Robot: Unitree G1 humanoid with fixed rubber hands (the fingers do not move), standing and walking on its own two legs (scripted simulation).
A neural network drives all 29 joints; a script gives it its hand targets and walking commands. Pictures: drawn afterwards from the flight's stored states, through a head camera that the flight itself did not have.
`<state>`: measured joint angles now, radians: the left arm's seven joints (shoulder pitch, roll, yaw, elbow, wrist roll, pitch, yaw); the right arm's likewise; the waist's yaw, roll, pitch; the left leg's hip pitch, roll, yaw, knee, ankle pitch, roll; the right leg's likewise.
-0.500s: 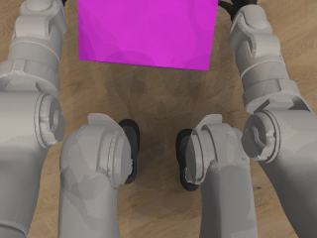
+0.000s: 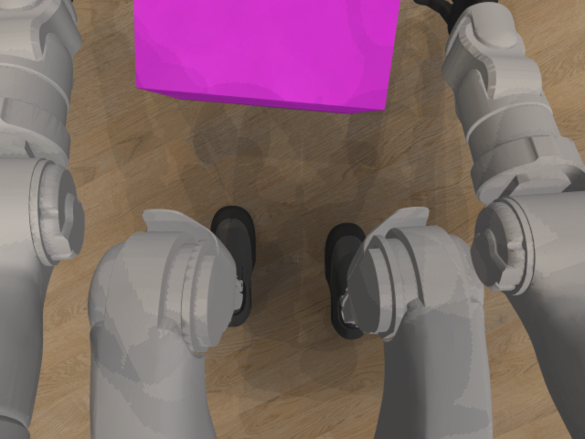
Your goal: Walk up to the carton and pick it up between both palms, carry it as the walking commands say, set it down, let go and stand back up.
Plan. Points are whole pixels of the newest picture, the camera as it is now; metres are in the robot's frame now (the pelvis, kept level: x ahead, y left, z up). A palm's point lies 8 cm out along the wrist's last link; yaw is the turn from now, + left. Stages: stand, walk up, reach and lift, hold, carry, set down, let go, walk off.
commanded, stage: set down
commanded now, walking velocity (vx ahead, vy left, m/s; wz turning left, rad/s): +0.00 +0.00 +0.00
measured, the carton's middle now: out of the picture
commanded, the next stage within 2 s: let go in 1.52 s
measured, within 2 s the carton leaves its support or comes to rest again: neither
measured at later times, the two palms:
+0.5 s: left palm out of the picture +0.55 +0.27 -0.05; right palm out of the picture +0.54 -0.16 -0.06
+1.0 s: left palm out of the picture +0.55 +0.29 +0.09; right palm out of the picture +0.54 -0.16 +0.08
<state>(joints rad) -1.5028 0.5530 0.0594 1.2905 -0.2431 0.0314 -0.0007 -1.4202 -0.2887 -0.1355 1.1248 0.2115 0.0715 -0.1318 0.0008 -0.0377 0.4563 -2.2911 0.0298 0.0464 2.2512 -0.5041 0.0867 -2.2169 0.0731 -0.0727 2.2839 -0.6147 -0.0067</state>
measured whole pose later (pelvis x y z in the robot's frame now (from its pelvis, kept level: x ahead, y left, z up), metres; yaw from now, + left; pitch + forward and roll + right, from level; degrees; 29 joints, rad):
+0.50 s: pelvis +0.01 +0.00 +0.06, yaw +0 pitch +38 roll -3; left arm -1.36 0.54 0.14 1.08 -0.18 0.14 -0.04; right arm -1.25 -0.27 -0.19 0.89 0.17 0.18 -0.15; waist 0.00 -0.02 0.20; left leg -2.22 0.01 0.03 2.07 -0.51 0.07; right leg -2.15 0.07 -0.06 2.09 -0.61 -0.01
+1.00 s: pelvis +0.02 +0.01 +0.18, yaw -1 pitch +44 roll -4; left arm -1.21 0.50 0.23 0.92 -0.09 0.20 -0.11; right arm -1.09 -0.24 -0.27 0.74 0.12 0.23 -0.09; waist 0.00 -0.01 0.01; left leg -1.96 -0.02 0.01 1.63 -0.45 0.06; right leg -1.89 0.07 -0.03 1.63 -0.52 0.01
